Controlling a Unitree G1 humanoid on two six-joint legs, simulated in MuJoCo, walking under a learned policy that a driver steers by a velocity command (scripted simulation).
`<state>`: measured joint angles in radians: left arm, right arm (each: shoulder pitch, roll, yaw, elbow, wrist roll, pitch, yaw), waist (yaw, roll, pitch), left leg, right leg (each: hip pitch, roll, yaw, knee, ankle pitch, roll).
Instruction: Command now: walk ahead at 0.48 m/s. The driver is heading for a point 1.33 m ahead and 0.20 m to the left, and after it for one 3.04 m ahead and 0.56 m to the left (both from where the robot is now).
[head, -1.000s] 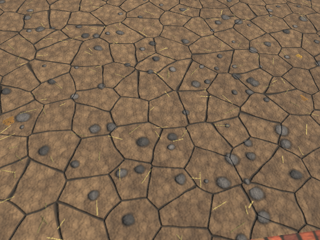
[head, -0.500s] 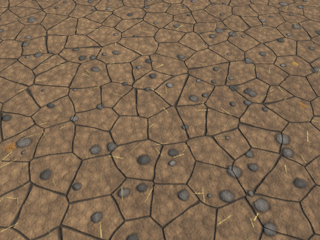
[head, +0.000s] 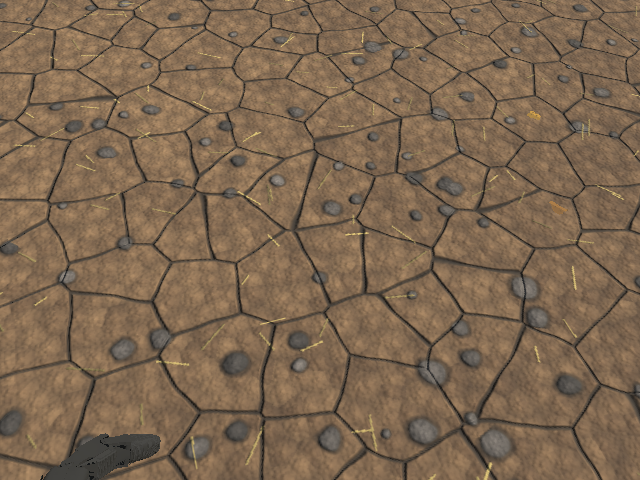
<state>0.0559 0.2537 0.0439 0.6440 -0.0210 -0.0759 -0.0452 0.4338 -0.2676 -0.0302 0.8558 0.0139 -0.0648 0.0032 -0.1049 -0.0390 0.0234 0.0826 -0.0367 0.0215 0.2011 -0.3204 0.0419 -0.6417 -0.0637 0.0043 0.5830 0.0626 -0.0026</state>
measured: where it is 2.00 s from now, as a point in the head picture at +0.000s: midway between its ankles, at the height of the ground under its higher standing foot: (254, 215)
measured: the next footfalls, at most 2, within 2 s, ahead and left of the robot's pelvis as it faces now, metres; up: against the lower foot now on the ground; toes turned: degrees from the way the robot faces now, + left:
right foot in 0.10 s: +0.25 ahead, -0.13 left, +0.00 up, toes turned -1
left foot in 0.62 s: +0.55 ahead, +0.11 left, +0.00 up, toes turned +2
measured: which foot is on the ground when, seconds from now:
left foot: down 0.00-0.12, up 0.14-0.60, down 0.62-1.00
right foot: up 0.00-0.08, down 0.10-0.62, up 0.64-1.00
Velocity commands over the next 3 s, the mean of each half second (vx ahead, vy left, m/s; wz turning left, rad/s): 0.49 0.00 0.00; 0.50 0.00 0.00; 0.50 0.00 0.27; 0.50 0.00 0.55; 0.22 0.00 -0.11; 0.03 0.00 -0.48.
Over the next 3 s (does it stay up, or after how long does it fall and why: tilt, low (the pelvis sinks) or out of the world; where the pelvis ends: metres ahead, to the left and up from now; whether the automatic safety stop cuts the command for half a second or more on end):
stays up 1.32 0.17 0.00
